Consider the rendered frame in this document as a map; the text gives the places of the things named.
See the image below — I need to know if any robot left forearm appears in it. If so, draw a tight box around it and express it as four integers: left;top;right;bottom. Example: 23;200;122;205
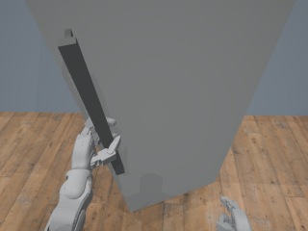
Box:
44;168;93;231

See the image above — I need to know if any left robot hand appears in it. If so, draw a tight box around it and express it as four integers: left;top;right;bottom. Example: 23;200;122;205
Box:
71;117;121;172

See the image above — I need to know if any fridge door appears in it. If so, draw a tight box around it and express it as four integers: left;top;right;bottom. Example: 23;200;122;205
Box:
25;0;296;213

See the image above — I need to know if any handle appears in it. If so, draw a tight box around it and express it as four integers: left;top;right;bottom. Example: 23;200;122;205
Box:
58;29;125;175

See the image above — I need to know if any right robot hand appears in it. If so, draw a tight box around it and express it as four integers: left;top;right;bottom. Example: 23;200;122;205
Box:
216;196;252;231

